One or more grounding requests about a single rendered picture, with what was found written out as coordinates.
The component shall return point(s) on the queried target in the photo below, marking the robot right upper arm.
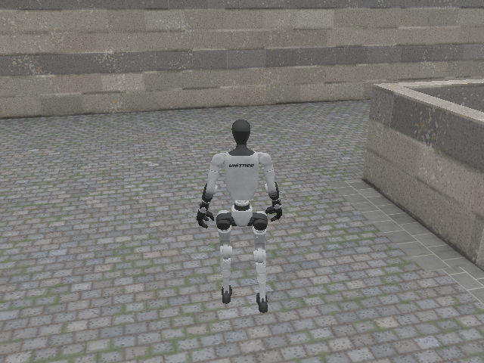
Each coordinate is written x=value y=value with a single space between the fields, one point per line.
x=268 y=170

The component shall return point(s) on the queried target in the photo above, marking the left robot shin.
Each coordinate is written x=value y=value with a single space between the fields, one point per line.
x=225 y=266

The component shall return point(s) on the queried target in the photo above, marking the right robot forearm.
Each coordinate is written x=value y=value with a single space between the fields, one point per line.
x=275 y=198

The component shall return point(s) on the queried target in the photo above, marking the left robot forearm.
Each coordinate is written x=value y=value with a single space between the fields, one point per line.
x=205 y=201

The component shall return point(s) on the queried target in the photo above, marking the left robot hand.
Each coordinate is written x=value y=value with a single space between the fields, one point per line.
x=203 y=216

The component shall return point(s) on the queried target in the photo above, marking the robot left upper arm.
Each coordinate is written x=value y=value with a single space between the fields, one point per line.
x=217 y=160

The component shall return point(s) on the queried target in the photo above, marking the right robot hand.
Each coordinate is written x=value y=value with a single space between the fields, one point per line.
x=271 y=210

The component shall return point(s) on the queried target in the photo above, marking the right robot foot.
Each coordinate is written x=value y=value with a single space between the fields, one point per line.
x=263 y=307

